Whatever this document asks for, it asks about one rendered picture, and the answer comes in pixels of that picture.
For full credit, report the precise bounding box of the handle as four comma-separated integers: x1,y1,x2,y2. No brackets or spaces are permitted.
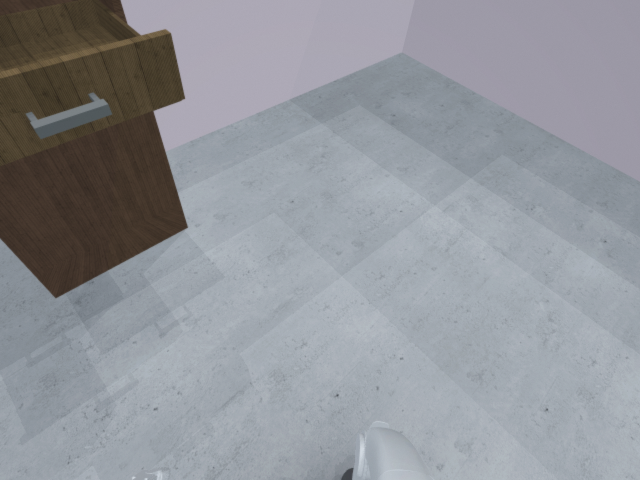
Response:
26,92,112,139

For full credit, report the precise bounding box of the right robot thigh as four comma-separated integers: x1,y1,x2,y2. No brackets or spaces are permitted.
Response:
354,427,434,480

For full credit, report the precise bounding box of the cabinet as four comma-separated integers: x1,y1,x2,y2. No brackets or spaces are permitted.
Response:
0,0,188,298

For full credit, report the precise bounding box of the drawer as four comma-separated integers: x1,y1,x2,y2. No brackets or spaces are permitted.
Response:
0,0,185,166

